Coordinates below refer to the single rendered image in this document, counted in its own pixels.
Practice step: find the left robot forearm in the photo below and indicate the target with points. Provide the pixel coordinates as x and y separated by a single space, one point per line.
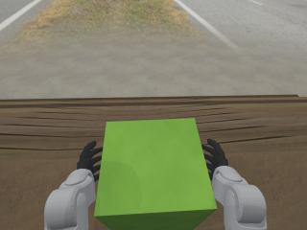
66 208

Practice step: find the carton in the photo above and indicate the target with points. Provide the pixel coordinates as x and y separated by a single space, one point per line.
153 176

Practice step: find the right robot hand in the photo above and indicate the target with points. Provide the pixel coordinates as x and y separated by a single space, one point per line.
217 159

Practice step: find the left robot hand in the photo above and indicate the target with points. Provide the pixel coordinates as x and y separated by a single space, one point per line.
86 161

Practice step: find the right robot forearm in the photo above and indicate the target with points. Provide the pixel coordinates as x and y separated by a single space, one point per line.
245 207

